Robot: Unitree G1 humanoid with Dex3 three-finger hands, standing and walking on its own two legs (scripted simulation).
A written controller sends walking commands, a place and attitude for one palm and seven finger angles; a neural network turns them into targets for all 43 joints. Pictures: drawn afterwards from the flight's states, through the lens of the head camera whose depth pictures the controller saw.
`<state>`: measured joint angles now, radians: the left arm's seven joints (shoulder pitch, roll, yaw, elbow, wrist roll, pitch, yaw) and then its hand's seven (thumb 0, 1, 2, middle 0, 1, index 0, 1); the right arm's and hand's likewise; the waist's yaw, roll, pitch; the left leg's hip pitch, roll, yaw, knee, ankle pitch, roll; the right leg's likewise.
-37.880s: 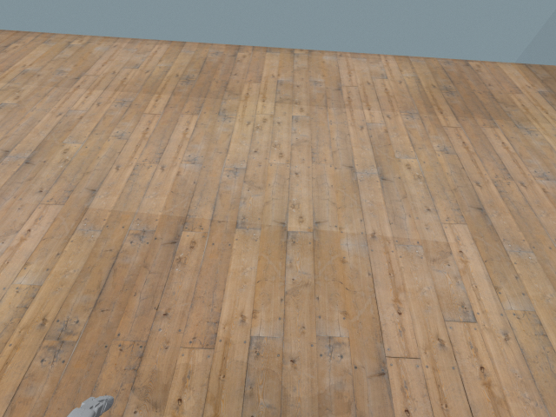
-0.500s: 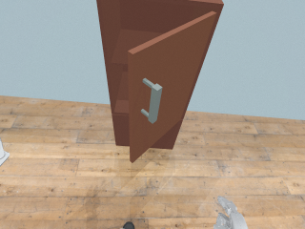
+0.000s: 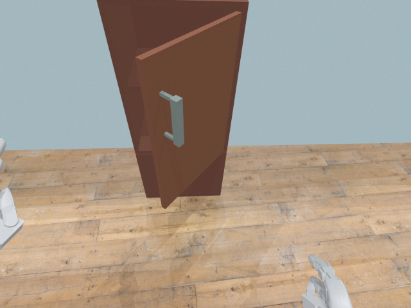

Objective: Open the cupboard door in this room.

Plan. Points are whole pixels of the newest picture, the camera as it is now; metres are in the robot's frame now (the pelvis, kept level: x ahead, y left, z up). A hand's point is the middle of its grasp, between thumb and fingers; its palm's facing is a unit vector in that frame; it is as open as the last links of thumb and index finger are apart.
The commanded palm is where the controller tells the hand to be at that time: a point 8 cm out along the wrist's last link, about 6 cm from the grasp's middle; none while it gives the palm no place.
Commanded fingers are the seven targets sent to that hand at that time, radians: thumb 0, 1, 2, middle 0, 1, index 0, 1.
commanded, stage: stop stepping back and stand still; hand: left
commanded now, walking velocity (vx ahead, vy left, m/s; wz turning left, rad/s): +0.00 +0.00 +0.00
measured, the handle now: (171, 119) +0.54 +0.10 +0.06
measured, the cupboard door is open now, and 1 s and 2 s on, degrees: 49 49 49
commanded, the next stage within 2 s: let the arm hang, fingers relaxed in 0.76 s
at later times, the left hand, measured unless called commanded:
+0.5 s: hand out of the picture +0.14 +0.27 +0.17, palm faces +0.42 -0.78 -0.47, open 7.4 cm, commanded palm +0.09 +0.31 +0.18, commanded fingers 0.00 0.90 0.90 -0.20 -0.30 -0.20 -0.30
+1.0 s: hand out of the picture +0.13 +0.28 -0.02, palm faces +0.14 -0.87 -0.47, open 7.4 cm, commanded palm none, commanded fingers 0.00 0.90 0.90 -0.20 -0.30 -0.20 -0.30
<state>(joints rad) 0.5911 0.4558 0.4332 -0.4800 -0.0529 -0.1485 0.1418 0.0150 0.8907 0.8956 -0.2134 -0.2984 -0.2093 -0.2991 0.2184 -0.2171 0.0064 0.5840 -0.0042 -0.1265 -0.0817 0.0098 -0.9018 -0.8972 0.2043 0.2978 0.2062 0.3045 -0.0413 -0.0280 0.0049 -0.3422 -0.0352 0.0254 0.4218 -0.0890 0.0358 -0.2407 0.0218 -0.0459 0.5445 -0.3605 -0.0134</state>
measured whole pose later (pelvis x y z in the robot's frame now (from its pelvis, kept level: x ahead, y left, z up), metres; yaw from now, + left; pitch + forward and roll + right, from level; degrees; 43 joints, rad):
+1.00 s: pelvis -0.07 +0.02 -0.01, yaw +3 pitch +0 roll +1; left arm 0.27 0.35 0.14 0.28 0.03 -0.01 0.01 0.01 0.90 0.90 -0.20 -0.30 -0.20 -0.30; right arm 0.15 -0.30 -0.01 0.83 -0.02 -0.07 0.00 0.01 -0.90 -0.90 0.21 0.30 0.21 0.30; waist -0.01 0.06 0.00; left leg -0.33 -0.03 0.02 0.57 -0.24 0.03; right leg -0.37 -0.03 -0.06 0.58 -0.21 -0.02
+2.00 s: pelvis -0.02 +0.00 +0.01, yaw +4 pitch -1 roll +1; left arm 0.11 0.24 0.02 1.12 0.01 -0.02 0.00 0.01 0.91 0.90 -0.20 -0.30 -0.20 -0.30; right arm 0.17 -0.27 0.00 1.12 -0.03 -0.01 -0.02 0.00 -0.91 -0.90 0.20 0.30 0.21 0.30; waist -0.01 0.01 0.05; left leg -0.13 0.00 -0.02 0.35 -0.19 -0.01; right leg -0.17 0.01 -0.09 0.37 -0.18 -0.05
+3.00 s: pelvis -0.01 +0.00 +0.00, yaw -3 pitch +0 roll +0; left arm 0.19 0.21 0.06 1.06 0.02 0.06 -0.01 0.01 0.91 0.90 -0.20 -0.30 -0.20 -0.30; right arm 0.21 -0.19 -0.03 1.06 -0.02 0.03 -0.05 0.00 -0.90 -0.90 0.20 0.30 0.21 0.30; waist 0.00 -0.01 0.07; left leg -0.18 0.05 0.10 0.50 -0.30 -0.02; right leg -0.26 0.06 0.01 0.51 -0.24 -0.06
